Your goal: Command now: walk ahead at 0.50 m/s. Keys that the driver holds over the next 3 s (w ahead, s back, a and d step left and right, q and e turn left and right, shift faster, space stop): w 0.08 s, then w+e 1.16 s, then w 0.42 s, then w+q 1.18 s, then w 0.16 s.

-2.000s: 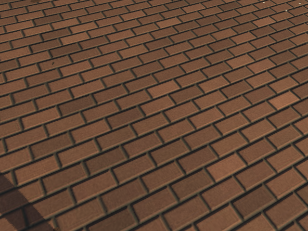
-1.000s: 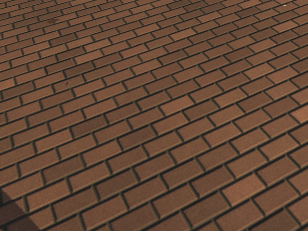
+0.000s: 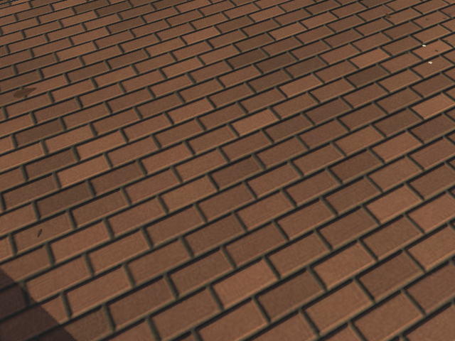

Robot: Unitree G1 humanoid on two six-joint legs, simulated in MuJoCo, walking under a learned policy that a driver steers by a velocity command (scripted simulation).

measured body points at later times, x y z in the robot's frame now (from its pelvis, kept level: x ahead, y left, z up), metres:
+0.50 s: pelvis +0.28 +0.06 +0.00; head +0.30 +0.07 +0.45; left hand +0.41 +0.33 -0.13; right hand +0.31 -0.22 -0.13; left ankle +0.31 +0.16 -0.75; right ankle +0.26 -0.10 -0.66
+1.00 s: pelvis +0.52 -0.07 -0.01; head +0.55 -0.10 +0.44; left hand +0.73 +0.14 -0.12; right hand +0.53 -0.38 -0.12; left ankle +0.58 +0.11 -0.66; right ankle +0.53 -0.14 -0.75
